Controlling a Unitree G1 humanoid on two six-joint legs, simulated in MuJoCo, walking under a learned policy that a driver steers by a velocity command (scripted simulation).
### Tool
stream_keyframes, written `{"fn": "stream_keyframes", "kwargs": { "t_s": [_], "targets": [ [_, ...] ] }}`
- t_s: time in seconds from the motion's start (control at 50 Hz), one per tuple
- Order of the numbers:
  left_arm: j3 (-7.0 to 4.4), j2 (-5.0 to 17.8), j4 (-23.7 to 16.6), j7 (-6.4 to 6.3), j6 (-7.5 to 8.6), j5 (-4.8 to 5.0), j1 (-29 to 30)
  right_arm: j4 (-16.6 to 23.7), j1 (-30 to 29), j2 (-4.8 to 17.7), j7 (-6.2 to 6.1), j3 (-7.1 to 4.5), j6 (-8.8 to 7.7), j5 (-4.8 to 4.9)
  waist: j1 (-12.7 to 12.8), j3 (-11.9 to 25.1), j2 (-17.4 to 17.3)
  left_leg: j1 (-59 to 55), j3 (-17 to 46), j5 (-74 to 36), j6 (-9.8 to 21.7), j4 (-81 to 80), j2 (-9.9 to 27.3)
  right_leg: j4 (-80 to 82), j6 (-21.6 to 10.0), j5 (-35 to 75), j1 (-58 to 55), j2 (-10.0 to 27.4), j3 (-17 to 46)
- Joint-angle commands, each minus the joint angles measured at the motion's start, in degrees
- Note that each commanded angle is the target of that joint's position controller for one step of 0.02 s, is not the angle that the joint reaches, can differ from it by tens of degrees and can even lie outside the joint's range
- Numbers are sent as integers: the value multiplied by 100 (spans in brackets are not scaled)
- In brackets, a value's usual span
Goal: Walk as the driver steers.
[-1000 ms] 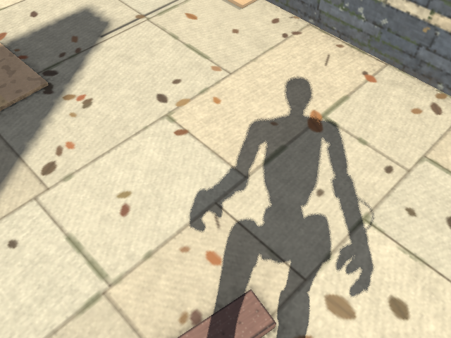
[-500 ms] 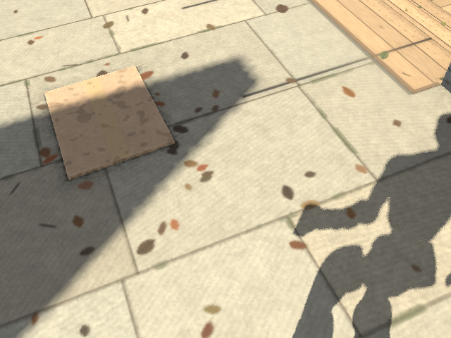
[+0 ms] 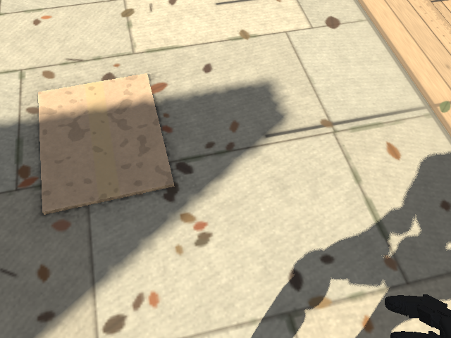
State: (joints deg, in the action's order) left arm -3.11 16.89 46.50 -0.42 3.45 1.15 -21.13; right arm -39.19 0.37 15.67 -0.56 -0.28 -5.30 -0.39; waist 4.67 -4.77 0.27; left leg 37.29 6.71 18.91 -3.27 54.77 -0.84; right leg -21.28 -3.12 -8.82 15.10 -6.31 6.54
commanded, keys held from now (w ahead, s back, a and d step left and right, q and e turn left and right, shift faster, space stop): e+shift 0.54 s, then shift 0.46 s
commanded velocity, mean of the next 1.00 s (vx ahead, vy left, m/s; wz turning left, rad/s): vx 0.05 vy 0.00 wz -0.64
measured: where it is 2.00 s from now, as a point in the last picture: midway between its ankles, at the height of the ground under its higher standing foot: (385, 294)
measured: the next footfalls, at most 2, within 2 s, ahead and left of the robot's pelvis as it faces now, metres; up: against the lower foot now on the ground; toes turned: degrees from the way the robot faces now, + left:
left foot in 0.14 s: +0.27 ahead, +0.10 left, +0.00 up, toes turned -18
right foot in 0.52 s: +0.13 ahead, -0.15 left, +0.00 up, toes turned -32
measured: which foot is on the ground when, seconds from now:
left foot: up 0.00-0.12, down 0.14-0.52, up 0.54-0.92, down 0.94-1.00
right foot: down 0.00-0.12, up 0.14-0.50, down 0.52-1.00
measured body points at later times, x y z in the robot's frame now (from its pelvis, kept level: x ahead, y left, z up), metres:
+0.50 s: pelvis +0.13 -0.01 -0.01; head +0.16 -0.04 +0.44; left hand +0.41 +0.18 -0.09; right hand +0.14 -0.34 -0.11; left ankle +0.24 +0.12 -0.74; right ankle +0.10 -0.13 -0.73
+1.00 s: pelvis +0.15 -0.02 -0.01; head +0.17 -0.02 +0.44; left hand +0.45 +0.06 -0.11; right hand +0.09 -0.32 -0.11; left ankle +0.23 +0.07 -0.74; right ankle +0.10 -0.12 -0.74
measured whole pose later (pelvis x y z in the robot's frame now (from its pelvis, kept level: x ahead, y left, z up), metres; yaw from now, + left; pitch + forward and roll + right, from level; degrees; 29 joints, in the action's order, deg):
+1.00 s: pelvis +0.15 -0.02 -0.01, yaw -40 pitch +1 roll +0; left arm -1.7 14.8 36.5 -0.6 -1.4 -0.8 -8.2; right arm -42.5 10.6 14.3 -0.2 -2.9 0.1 -1.1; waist -0.2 -0.1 2.3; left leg 16.0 0.1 17.0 -0.3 31.7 0.2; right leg -33.6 -0.5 -16.1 18.8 -3.2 6.1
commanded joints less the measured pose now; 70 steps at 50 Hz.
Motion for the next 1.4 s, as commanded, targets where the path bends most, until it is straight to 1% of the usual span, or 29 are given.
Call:
{"fn": "stream_keyframes", "kwargs": {
  "t_s": [0.02,0.12,0.16,0.18,0.22,0.28,0.34,0.5,0.52,0.54,0.56,0.58,0.62,0.86,0.92,0.94,0.96,0.98,1.0,1.04,1.1,1.16,1.24,1.26,1.3,1.32,1.34,1.36,1.4],
  "targets": [
    [-368,1250,-705,-149,-54,83,664,297,460,403,-25,-125,29,56,-640,1322,404,-2079,-395,-1523,-45,-1907,-640,193,-610,3500,619,836,1074],
    [-281,639,-873,-219,-226,107,734,340,758,796,-100,-332,104,-39,-959,1367,423,-3475,301,-3022,264,-3414,78,-1308,112,1012,731,318,1494],
    [-116,141,-851,-148,-210,0,-749,479,1136,788,-168,-244,266,-318,-422,2496,-1126,-5137,2452,-6308,1657,-2641,2609,-3691,454,-3685,1915,-323,651],
    [-169,605,-845,-82,-250,25,-1258,463,936,907,-132,-345,398,-125,-231,2665,-1347,-4944,2866,-6059,2284,-2659,3206,-4806,685,-3627,2122,211,259],
    [-331,1047,-806,-185,-447,133,-418,583,386,530,-172,-325,460,-38,-388,1713,-702,-3820,2042,-2775,1955,-3299,2253,-5509,883,-2360,2637,768,-81],
    [-328,789,-1032,-247,-684,-1,-38,542,-102,604,-166,-356,479,-134,-184,863,-628,-2212,540,-2517,1593,-3744,1469,-5050,959,-1557,1996,898,-380],
    [-209,415,-1280,-168,-623,6,270,363,103,698,-206,-450,462,-100,-283,1101,-780,-2433,-1,-2904,1691,-3779,1537,-4076,881,-1193,1708,1060,-549],
    [-372,725,-1437,115,-725,2,401,149,235,965,-76,-666,446,163,-186,1199,-746,-2328,-983,-1497,956,-2959,1759,-1278,167,-222,-81,798,-1054],
    [-473,914,-1356,61,-726,-39,155,26,517,739,-46,-630,463,148,-150,1049,-234,-1777,-1286,-746,567,-2171,1451,-748,-78,184,-631,768,-722],
    [-678,1755,-1485,-59,-695,-74,-5,120,796,502,-11,-577,510,-59,-346,794,1749,-125,-1875,1324,-101,-158,645,-149,-772,2179,-1381,2246,1503],
    [-633,1949,-1764,-36,-563,-279,304,433,270,552,-57,-564,487,-147,-212,1041,1918,723,-778,1907,-179,1025,63,105,-1657,2330,-1121,2807,2596],
    [-578,1663,-1741,9,-463,-350,349,456,-26,795,-108,-626,486,-20,-17,1142,1238,732,-399,1489,-11,1435,134,285,-1545,1567,-981,2603,2192],
    [-414,1158,-1745,-47,-411,-148,936,205,325,843,-217,-671,540,20,-378,1059,704,592,-287,582,91,1269,350,105,-936,1087,-783,2129,1423],
    [-193,818,-1537,-75,-502,-174,1200,108,643,571,-11,-469,555,84,-267,1002,887,-1349,-531,258,-33,-1113,219,-181,-1072,1313,-245,1857,1238],
    [-101,604,-1421,-41,-492,-74,1359,24,989,406,46,-425,486,54,-566,899,726,-2312,-671,-839,160,-2846,143,-418,-797,1043,22,1584,1219],
    [-56,455,-1356,-42,-453,-102,1174,38,1048,504,49,-423,454,-46,-533,944,500,-2825,-378,-1582,284,-3188,381,-514,-489,512,245,1351,1148],
    [-24,318,-1347,-30,-396,-229,888,113,1100,978,12,-511,440,-146,-259,1083,-429,-3214,370,-2843,594,-3134,1194,-1143,-109,-474,552,800,687],
    [-32,273,-1354,-21,-365,-231,835,35,824,855,18,-462,434,-150,-26,1011,-1254,-2563,801,-2457,1199,-3280,1563,-1155,193,-1235,384,457,86],
    [-71,455,-1291,-41,-367,-267,995,166,513,486,32,-361,406,-122,-116,891,-1085,-2227,768,-1795,1267,-3434,1453,-1033,332,-1055,34,611,39],
    [-66,312,-1204,-54,-439,-255,1209,99,761,470,26,-352,369,-83,-361,1028,-942,-2303,374,256,874,-3498,944,-1023,333,-1075,-157,444,-198],
    [-177,486,-1316,46,-325,25,1426,-67,1569,1217,-72,-589,388,85,-720,-1,-1378,-2215,1934,3465,1503,-4576,1941,-2574,175,-1916,1396,478,-733],
    [-167,326,-1327,117,-46,66,1522,-62,1723,966,-112,-539,220,166,-765,-162,-901,-3069,2165,2593,1650,-4689,2162,-3238,5,-1798,2711,986,-391],
    [-116,136,-1104,212,148,9,1220,76,1303,982,0,-546,179,235,-552,322,-947,-2416,593,1143,1338,-4578,1347,-1741,88,-1197,926,760,-960],
    [-95,190,-1026,349,-67,-441,1064,-95,1425,1072,131,-603,267,-185,-527,402,-880,-2325,175,1315,1287,-4483,1000,-1195,124,-1283,358,415,-1318],
    [-131,207,-731,305,-148,-379,237,-111,1236,944,185,-611,338,-121,-69,376,-499,-1307,-139,1633,1226,-3707,821,-657,160,-484,-1196,182,-1738],
    [-187,370,-487,253,-99,-364,-561,-66,1125,675,183,-527,325,-144,306,538,-1,-544,-351,1375,1143,-2669,588,-699,128,-863,-2254,368,-1370],
    [-282,903,-347,183,-12,-460,-1618,216,549,90,192,-346,278,-204,912,739,1451,416,-885,1161,908,-165,46,245,-64,-2770,-2756,1843,700],
    [-350,1482,-523,122,21,-478,-1364,626,397,-133,170,-273,211,-96,604,507,1810,1741,-222,1182,930,998,-461,1439,-577,-4368,-2471,2852,3593],
    [-262,1027,-661,103,31,-358,-394,557,396,447,239,-375,196,-154,2,95,369,2018,-22,-171,899,1361,447,1201,-816,-3970,-1905,2826,3056]
  ]
}}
